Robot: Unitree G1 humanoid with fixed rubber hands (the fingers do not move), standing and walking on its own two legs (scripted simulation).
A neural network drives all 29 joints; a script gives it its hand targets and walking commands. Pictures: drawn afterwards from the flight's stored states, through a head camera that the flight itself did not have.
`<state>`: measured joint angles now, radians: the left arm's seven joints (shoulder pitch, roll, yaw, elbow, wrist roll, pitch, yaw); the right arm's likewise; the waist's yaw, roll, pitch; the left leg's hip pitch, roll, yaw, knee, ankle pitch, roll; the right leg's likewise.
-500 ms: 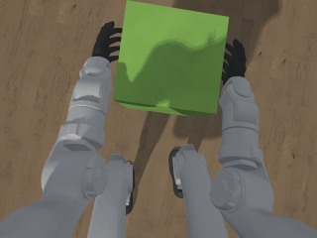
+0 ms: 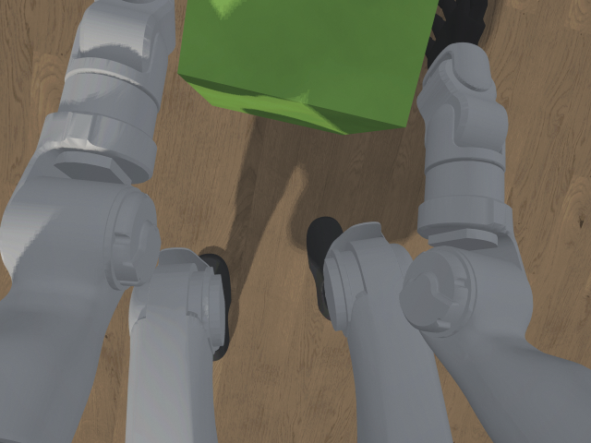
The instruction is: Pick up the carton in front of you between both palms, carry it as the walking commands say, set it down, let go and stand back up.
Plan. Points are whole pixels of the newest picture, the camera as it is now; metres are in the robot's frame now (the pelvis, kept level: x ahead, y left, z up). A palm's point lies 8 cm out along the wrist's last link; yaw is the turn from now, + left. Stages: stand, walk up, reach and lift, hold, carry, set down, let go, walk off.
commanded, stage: set down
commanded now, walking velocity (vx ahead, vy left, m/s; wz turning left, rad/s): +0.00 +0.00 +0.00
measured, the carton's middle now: (302, 28) +0.55 -0.08 -0.23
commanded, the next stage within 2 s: none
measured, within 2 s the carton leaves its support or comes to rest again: rests again in 0.96 s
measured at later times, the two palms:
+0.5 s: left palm out of the picture +0.59 +0.07 -0.21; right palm (440, 42) +0.51 -0.23 -0.19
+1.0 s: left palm out of the picture +0.58 +0.06 -0.22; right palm (444, 49) +0.51 -0.24 -0.21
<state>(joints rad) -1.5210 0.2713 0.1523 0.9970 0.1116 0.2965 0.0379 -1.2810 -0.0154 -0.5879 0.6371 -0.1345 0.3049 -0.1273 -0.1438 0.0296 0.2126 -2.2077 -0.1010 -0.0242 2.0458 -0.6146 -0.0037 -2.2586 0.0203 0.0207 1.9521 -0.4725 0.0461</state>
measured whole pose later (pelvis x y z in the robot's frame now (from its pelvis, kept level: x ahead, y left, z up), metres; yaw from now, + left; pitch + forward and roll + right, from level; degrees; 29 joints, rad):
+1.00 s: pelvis +0.00 +0.01 -0.04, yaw -1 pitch +38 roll -5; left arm -1.63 0.28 0.13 1.12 0.15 0.23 -0.02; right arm -1.42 -0.20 -0.63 0.95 -0.09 0.21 0.00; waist -0.15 -0.02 0.40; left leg -2.22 -0.11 -0.02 2.24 -0.67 0.03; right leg -2.25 0.02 0.02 2.11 -0.53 0.08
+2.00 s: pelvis +0.00 +0.00 +0.04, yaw -2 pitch +45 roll -2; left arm -1.60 0.52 0.00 1.16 -0.06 0.24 -0.03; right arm -1.28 -0.15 -0.39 0.79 0.10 0.22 -0.17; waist -0.19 0.03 0.14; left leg -2.09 -0.06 -0.03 1.91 -0.60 0.00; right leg -2.14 0.04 0.01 1.81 -0.44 0.04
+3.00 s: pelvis +0.07 -0.02 +0.29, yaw +2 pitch +33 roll +1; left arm -0.61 0.14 0.23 0.62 0.12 0.17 0.10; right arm -0.44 -0.18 -0.21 0.54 -0.05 0.14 0.12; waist -0.13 -0.01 -0.03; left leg -1.10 -0.06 -0.08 0.85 -0.32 -0.02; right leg -1.16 0.01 0.01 0.82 -0.24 -0.01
